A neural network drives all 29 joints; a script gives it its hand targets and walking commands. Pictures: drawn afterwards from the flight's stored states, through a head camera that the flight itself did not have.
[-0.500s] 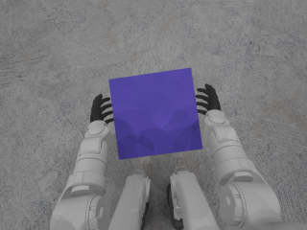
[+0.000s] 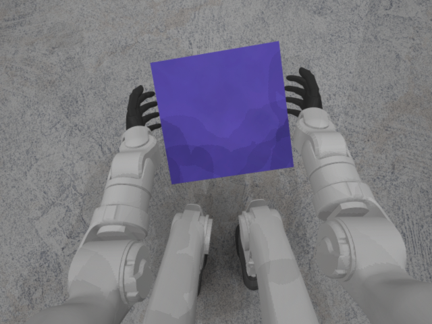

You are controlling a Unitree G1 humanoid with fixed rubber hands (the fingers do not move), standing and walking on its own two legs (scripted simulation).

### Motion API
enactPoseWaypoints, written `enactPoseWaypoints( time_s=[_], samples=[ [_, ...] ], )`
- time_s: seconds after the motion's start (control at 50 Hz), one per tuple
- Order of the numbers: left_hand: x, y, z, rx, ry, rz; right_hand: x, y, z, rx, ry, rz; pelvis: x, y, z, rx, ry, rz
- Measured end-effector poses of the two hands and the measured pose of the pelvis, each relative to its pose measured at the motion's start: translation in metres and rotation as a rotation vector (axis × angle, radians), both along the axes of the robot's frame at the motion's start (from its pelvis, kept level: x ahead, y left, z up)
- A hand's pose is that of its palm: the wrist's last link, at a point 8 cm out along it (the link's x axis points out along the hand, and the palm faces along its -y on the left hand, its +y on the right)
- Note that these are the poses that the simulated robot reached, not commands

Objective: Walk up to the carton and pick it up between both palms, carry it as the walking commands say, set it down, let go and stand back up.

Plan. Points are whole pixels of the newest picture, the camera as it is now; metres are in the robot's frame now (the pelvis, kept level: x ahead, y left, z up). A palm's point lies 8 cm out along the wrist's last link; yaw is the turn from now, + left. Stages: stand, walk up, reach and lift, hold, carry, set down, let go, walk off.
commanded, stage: set down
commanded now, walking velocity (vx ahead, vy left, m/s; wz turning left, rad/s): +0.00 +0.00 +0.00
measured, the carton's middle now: (223, 117) +0.50 +0.00 -0.17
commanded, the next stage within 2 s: none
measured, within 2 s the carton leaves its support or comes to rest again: neither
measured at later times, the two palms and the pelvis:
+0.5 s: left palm (150, 137) +0.46 +0.16 -0.19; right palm (288, 122) +0.49 -0.15 -0.19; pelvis -0.03 +0.00 -0.06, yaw +1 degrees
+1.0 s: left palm (162, 134) +0.49 +0.15 -0.28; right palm (282, 121) +0.52 -0.16 -0.27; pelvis -0.02 +0.00 -0.12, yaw +1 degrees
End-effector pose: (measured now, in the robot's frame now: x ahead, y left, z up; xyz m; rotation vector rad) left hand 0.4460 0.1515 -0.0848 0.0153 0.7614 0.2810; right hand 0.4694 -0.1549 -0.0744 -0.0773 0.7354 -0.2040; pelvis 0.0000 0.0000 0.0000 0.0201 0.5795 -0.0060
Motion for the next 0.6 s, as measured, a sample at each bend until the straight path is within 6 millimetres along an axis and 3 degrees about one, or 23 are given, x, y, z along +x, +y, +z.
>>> enactPoseWaypoints(
  time_s=[0.14, 0.24, 0.38, 0.6],
  samples=[
    [0.009, 0.001, -0.028, 0.01, -0.016, -0.003, 0.011, 0.001, -0.028, 0.001, -0.016, 0.006, -0.011, 0.002, -0.015, -0.004, -0.075, 0.001],
    [0.016, 0.003, -0.055, 0.021, -0.064, 0.004, 0.019, 0.003, -0.058, 0.02, -0.063, 0.005, -0.029, 0.002, -0.022, -0.007, -0.245, 0.007],
    [0.016, 0.004, -0.095, 0.012, -0.029, 0.02, 0.019, 0.004, -0.102, 0.041, -0.026, -0.005, -0.032, -0.001, -0.051, -0.006, -0.195, 0.013],
    [0.026, 0.005, -0.112, 0.031, -0.001, -0.005, 0.031, 0.005, -0.115, 0.024, 0.0, 0.003, -0.035, -0.003, -0.071, 0.003, -0.204, 0.021]
  ],
)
